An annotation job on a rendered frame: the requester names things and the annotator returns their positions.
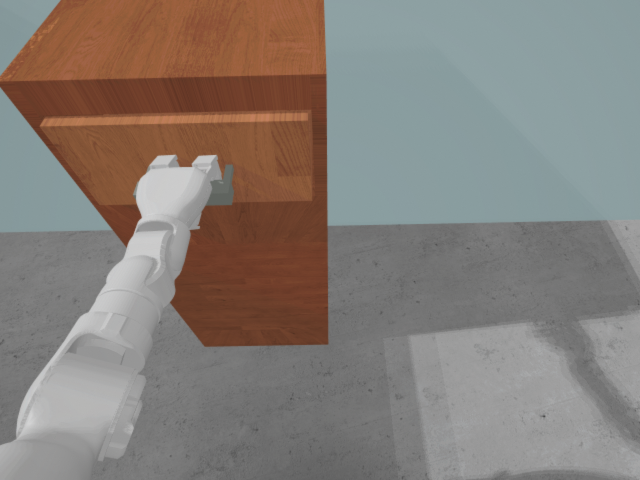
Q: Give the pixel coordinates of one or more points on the robot left hand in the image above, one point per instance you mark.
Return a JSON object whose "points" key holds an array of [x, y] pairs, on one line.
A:
{"points": [[178, 192]]}

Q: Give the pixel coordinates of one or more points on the handle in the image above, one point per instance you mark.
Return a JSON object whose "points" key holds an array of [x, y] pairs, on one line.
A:
{"points": [[222, 190]]}

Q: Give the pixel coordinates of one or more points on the drawer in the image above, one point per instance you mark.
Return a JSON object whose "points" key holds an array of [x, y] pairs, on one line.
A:
{"points": [[271, 151]]}

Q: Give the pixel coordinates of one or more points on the left robot forearm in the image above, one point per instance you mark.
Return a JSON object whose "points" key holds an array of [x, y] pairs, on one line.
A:
{"points": [[120, 324]]}

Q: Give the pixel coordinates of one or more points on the cabinet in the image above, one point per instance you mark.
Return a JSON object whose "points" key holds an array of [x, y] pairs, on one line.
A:
{"points": [[255, 273]]}

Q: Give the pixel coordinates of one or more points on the robot left upper arm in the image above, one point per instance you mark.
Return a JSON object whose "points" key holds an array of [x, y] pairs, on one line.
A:
{"points": [[85, 411]]}

